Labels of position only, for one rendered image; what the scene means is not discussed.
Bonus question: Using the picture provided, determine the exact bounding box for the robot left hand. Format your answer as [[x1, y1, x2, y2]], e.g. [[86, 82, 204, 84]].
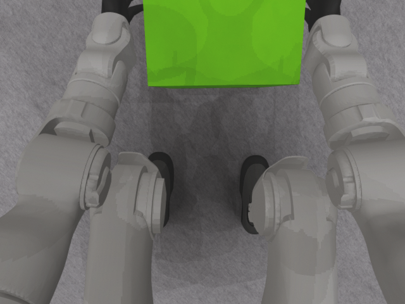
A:
[[101, 0, 144, 24]]

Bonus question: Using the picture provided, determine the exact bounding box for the right robot upper arm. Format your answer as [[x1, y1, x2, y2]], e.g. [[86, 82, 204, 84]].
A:
[[325, 139, 405, 304]]

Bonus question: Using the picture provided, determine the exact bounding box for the robot right forearm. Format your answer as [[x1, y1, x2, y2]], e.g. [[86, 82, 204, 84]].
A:
[[303, 15, 405, 151]]

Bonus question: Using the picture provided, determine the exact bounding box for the robot right hand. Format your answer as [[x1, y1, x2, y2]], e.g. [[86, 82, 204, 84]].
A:
[[304, 0, 341, 32]]

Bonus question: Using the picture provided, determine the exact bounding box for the robot right foot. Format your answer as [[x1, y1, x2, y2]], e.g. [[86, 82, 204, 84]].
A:
[[239, 155, 269, 234]]

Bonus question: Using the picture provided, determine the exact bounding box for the carton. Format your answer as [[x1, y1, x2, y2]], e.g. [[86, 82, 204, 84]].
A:
[[143, 0, 306, 89]]

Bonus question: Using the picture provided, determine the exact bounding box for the left robot thigh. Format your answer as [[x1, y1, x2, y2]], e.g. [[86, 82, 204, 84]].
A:
[[83, 164, 166, 304]]

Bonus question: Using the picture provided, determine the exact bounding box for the left robot upper arm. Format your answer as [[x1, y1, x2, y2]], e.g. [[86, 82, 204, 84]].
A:
[[0, 134, 111, 304]]

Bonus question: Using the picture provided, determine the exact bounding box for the robot left forearm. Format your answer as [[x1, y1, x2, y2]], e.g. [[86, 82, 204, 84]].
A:
[[15, 12, 137, 194]]

